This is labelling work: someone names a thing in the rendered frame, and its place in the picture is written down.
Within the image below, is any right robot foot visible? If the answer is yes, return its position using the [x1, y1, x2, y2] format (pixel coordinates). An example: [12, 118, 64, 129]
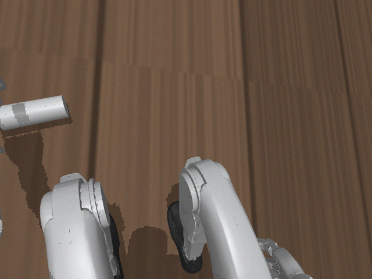
[167, 201, 203, 274]

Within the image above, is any left robot foot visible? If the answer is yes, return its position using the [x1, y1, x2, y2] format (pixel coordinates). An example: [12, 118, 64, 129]
[109, 214, 124, 279]

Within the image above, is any bottle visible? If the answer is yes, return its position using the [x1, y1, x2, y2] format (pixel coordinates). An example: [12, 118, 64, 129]
[0, 95, 69, 130]

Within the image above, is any right robot hand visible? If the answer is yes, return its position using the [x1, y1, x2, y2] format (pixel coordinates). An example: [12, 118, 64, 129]
[257, 238, 304, 279]

